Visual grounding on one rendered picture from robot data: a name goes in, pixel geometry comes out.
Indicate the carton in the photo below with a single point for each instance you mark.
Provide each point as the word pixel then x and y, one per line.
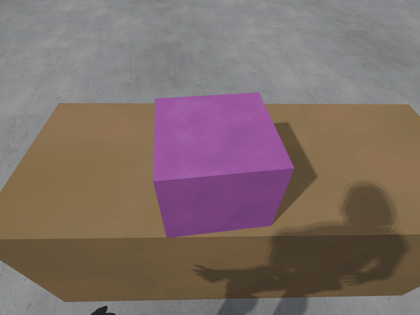
pixel 219 163

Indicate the pedestal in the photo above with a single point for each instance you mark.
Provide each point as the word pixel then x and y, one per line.
pixel 79 215

